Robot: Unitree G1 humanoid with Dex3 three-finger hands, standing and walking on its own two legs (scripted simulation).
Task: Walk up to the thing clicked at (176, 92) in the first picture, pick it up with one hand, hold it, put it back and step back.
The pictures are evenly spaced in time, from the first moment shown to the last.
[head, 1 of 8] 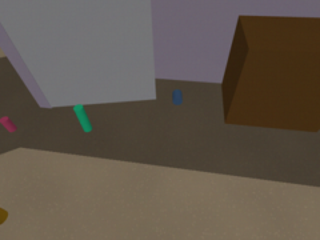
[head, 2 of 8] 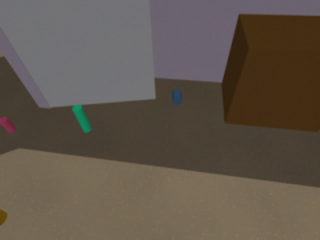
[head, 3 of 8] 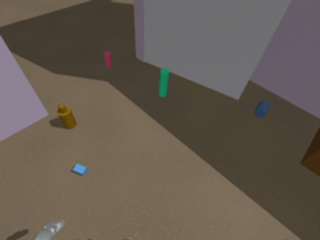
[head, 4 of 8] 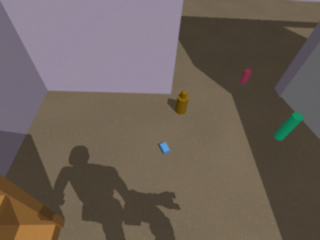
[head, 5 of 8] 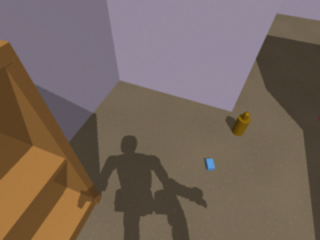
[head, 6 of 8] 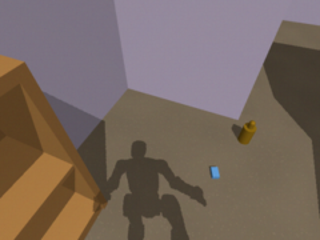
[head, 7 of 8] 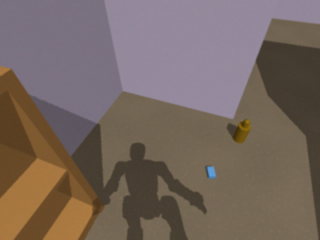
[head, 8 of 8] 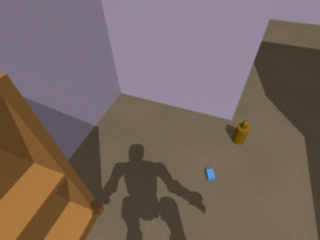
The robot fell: no
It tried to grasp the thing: no
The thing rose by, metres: 0.00
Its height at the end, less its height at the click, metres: +0.00
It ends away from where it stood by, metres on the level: 0.00
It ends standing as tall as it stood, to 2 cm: yes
